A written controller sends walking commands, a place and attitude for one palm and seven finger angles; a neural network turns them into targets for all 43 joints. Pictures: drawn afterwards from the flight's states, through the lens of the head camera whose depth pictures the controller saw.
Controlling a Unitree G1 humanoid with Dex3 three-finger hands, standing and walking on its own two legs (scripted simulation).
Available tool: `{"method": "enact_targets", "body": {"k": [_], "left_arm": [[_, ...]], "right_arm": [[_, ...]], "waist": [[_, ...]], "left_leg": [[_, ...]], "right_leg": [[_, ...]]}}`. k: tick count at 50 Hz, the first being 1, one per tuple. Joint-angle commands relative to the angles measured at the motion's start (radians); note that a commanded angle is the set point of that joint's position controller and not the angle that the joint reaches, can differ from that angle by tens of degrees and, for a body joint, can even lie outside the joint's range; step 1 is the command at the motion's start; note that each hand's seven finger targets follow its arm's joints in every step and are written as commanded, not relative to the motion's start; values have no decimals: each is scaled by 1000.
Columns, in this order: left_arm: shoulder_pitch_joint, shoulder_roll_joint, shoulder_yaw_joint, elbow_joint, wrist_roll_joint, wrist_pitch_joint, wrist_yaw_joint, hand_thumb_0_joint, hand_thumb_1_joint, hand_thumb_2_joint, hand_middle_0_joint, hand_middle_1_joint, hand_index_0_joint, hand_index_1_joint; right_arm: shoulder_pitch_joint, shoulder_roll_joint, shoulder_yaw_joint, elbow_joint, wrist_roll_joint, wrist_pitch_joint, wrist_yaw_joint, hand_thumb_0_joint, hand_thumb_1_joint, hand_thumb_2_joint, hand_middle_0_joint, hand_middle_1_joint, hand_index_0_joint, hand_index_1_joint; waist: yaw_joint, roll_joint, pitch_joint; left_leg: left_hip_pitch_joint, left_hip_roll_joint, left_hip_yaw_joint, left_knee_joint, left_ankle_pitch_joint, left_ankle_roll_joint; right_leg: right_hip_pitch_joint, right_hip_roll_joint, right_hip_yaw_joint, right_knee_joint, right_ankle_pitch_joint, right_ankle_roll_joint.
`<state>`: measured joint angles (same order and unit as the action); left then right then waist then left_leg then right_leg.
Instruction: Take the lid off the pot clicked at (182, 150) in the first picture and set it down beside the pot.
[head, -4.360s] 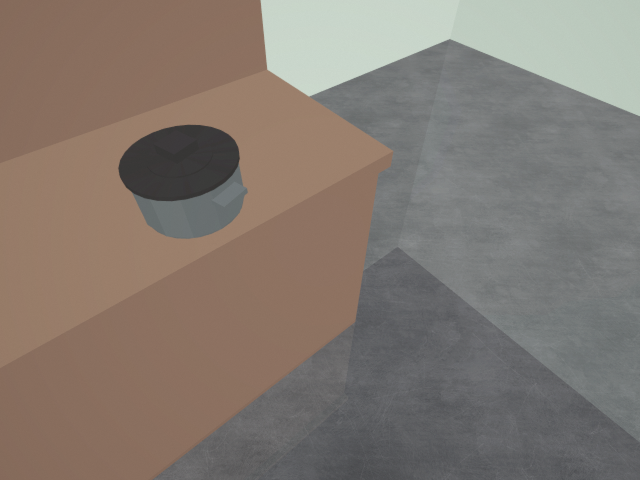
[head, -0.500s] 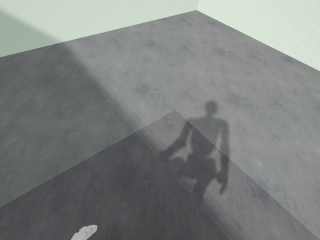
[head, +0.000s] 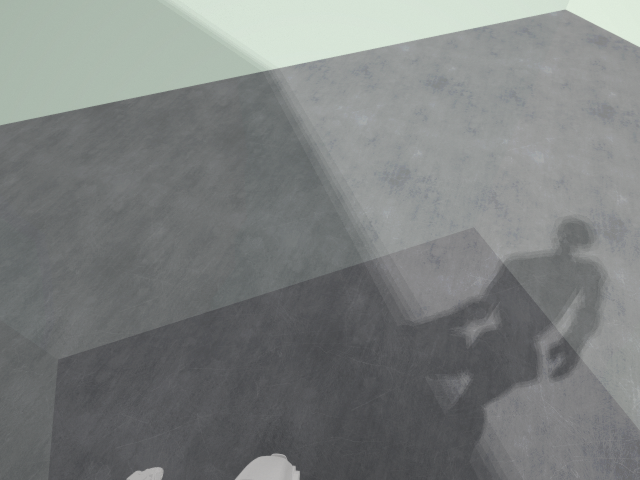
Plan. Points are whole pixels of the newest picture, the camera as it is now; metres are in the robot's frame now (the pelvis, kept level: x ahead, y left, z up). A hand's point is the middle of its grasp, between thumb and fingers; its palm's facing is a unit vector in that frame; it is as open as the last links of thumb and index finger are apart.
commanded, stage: turn to face it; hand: left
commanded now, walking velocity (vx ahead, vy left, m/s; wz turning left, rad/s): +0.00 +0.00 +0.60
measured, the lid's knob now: out of the picture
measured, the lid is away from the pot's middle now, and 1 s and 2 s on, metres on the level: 0.00 0.00 0.00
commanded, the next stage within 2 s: none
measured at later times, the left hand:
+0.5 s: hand out of the picture +0.00 +0.25 -0.16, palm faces +0.34 -0.90 -0.28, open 7.4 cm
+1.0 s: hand out of the picture -0.03 +0.18 -0.16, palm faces +0.58 -0.77 -0.26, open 7.4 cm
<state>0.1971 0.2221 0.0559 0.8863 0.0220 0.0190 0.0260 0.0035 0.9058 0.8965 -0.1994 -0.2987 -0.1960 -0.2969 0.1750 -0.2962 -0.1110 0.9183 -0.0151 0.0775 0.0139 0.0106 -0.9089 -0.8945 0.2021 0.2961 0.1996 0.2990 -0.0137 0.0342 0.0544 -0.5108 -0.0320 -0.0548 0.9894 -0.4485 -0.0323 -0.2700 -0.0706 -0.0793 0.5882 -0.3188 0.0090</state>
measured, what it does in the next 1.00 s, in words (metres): steps on the spot, turning left: left foot, then right foot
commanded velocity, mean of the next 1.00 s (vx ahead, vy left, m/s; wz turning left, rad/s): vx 0.00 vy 0.00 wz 0.60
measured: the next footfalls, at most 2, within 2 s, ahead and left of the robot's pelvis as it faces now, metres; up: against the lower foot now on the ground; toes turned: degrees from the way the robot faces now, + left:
left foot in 0.28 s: +0.02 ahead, +0.13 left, +0.00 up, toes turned +17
right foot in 0.66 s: +0.11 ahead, -0.12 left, +0.00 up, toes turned +23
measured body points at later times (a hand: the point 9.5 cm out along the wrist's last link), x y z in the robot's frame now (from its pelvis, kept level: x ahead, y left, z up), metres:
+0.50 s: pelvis +0.01 +0.01 +0.00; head +0.05 +0.04 +0.45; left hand -0.02 +0.29 -0.14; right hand +0.19 -0.20 -0.13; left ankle -0.02 +0.12 -0.73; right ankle +0.04 -0.15 -0.67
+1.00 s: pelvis +0.04 -0.02 +0.00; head +0.08 +0.01 +0.45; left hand -0.06 +0.22 -0.14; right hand +0.28 -0.18 -0.13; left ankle -0.03 +0.08 -0.70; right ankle +0.08 -0.13 -0.73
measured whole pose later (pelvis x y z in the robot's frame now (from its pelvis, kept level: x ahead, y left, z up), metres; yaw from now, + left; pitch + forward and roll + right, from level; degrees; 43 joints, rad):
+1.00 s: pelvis +0.04 -0.02 +0.00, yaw +37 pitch +0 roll +2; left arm 0.22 0.22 0.04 0.87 0.03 0.02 0.02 0.00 0.90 0.90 -0.21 -0.30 -0.20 -0.30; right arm 0.12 -0.26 -0.07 0.90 0.00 0.07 0.04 0.01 -0.91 -0.89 0.20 0.30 0.20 0.30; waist 0.00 -0.04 0.13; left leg -0.37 0.02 0.08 0.78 -0.41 -0.06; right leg -0.20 -0.16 -0.21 0.59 -0.36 0.02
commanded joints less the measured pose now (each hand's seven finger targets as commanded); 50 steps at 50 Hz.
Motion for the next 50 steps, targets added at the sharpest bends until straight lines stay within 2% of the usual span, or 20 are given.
{"method": "enact_targets", "body": {"k": [1, 7, 10, 12, 13, 14, 15, 17, 20, 27, 29, 31, 32, 33, 34, 37, 39, 43, 48, 50], "left_arm": [[-11, 178, 31, -86, 8, -23, 12, 0, 900, 900, -200, -300, -200, -300], [87, 234, 43, -55, 9, -14, 7, 0, 900, 900, -200, -300, -200, -300], [88, 250, 51, -51, 7, -8, 5, 0, 900, 900, -200, -300, -200, -300], [69, 245, 53, -45, -1, -4, 1, 0, 900, 900, -200, -300, -200, -300], [70, 225, 54, -55, -9, -2, -2, 0, 900, 900, -200, -300, -200, -300], [55, 164, 43, -98, -16, 0, -13, 0, 900, 900, -200, -300, -200, -300], [-16, 142, 28, -137, -7, 6, -9, 0, 900, 900, -200, -300, -200, -300], [-81, 149, 35, -120, -8, 17, -1, 0, 900, 900, -200, -300, -200, -300], [-2, 150, 42, -68, -5, 21, -16, 0, 900, 900, -200, -300, -200, -300], [-54, 132, 31, -104, -11, 15, -12, 0, 900, 900, -200, -300, -200, -300], [-18, 125, 29, -104, -17, 8, -9, 0, 900, 900, -200, -300, -200, -300], [67, 147, 36, -85, -20, -8, -5, 0, 900, 900, -200, -300, -200, -300], [111, 218, 49, -81, -8, -21, 3, 0, 900, 900, -200, -300, -200, -300], [114, 304, 64, -86, 5, -25, 8, 0, 900, 900, -200, -300, -200, -300], [109, 289, 61, -95, -2, -25, 12, 0, 900, 900, -200, -300, -200, -300], [-42, 187, 37, -123, 0, -20, 15, 0, 900, 900, -200, -300, -200, -300], [-17, 181, 31, -117, 4, -27, 15, 0, 900, 900, -200, -300, -200, -300], [64, 222, 39, -82, 6, -19, 12, 0, 900, 900, -200, -300, -200, -300], [68, 243, 52, -72, 6, -10, 8, 0, 900, 900, -200, -300, -200, -300], [57, 247, 57, -66, -2, -6, 5, 0, 900, 900, -200, -300, -200, -300]], "right_arm": [[-47, -46, 5, -98, -6, -24, 17, 0, -900, -900, 200, 300, 200, 300], [-161, -28, 26, -136, 6, -27, 23, 0, -900, -900, 200, 300, 200, 300], [-141, -30, 32, -136, 8, -38, 20, 0, -900, -900, 200, 300, 200, 300], [-78, -54, 26, -122, 6, -45, 17, 0, -900, -900, 200, 300, 200, 300], [-1, -106, 12, -107, 2, -55, 14, 0, -900, -900, 200, 300, 200, 300], [71, -226, -22, -100, -6, -63, 7, 0, -900, -900, 200, 300, 200, 300], [142, -266, -31, -73, 5, -53, 2, 0, -900, -900, 200, 300, 200, 300], [88, -208, -16, -79, 1, -57, -21, 0, -900, -900, 200, 300, 200, 300], [-56, -154, 4, -120, -2, -61, -18, 0, -900, -900, 200, 300, 200, 300], [-2, -164, -10, -98, -7, -52, -14, 0, -900, -900, 200, 300, 200, 300], [-18, -168, -15, -105, -7, -50, -16, 0, -900, -900, 200, 300, 200, 300], [-55, -150, -13, -115, 3, -46, -16, 0, -900, -900, 200, 300, 200, 300], [-49, -95, -7, -124, 12, -48, -10, 0, -900, -900, 200, 300, 200, 300], [-41, -31, 6, -148, 11, -51, -5, 0, -900, -900, 200, 300, 200, 300], [-41, -88, -6, -138, -1, -41, -6, 0, -900, -900, 200, 300, 200, 300], [-20, -59, -2, -93, -4, -24, 13, 0, -900, -900, 200, 300, 200, 300], [-32, -40, 10, -87, -2, -24, 20, 0, -900, -900, 200, 300, 200, 300], [-115, -22, 24, -106, 4, -24, 25, 0, -900, -900, 200, 300, 200, 300], [-113, -26, 32, -114, 9, -38, 23, 0, -900, -900, 200, 300, 200, 300], [-51, -46, 28, -100, 5, -46, 18, 0, -900, -900, 200, 300, 200, 300]], "waist": [[6, -231, 2], [71, -245, -31], [63, -251, -73], [26, -228, -103], [-19, -117, -160], [-63, 194, -190], [-92, 225, -178], [-69, 199, -143], [7, 123, -92], [-22, 122, -94], [-7, 143, -127], [46, 82, -151], [67, -89, -165], [70, -358, -137], [71, -284, -123], [-6, -210, -21], [9, -235, -33], [56, -219, -36], [58, -257, -77], [20, -217, -110]], "left_leg": [[-89, 57, 55, 190, 13, -35], [35, 46, 143, -109, -7, -36], [123, 33, 178, -281, 30, -20], [267, 33, 185, -475, 176, -6], [452, 86, 120, -586, 325, 23], [642, 356, -236, -605, 677, 159], [616, 469, -321, -594, 879, 262], [478, 383, -294, -613, 673, 243], [338, 254, -161, -647, 497, 177], [333, 234, -252, -622, 477, 193], [313, 226, -279, -573, 555, 188], [206, 168, -262, -474, 507, 132], [63, 79, -185, -329, 317, 66], [-120, -58, 13, -96, -121, -14], [-99, 1, -44, 102, -157, -2], [-97, 52, -1, 269, -4, -23], [-74, 54, 49, 187, 6, -42], [-2, 48, 118, -17, 4, -45], [111, 38, 167, -254, 28, -20], [239, 30, 187, -438, 162, -5]], "right_leg": [[71, -255, 133, -242, 319, -125], [159, -293, 64, -188, 489, -139], [192, -298, 28, -121, 561, -118], [144, -278, -34, -19, 523, -61], [30, -254, -72, 145, 448, -11], [-271, -101, -112, 388, -89, 80], [-372, -64, -17, 512, -365, 85], [-370, -73, 86, 596, -244, 85], [-269, -54, 82, 534, -85, 89], [-172, 15, 66, 241, -110, 83], [-83, 40, 58, 125, -101, 75], [115, 41, 48, -125, 68, 68], [263, -109, 195, -274, 112, 30], [306, -389, 448, -316, 242, -99], [190, -425, 431, -305, 210, -157], [91, -282, 201, -252, 302, -134], [146, -255, 106, -215, 462, -129], [185, -274, 52, -190, 542, -134], [213, -292, 14, -122, 585, -121], [181, -281, -36, -20, 572, -74]]}}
